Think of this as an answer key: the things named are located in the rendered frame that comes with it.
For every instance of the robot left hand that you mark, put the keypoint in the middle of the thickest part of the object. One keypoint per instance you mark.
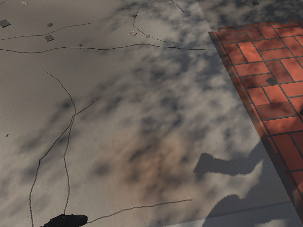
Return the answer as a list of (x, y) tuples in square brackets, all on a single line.
[(63, 220)]

